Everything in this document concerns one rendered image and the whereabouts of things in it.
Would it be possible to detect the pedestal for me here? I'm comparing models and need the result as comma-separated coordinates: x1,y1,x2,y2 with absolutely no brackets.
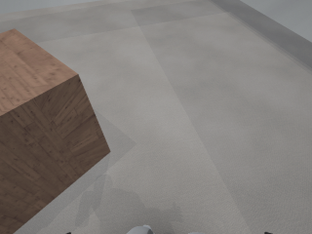
0,28,111,234

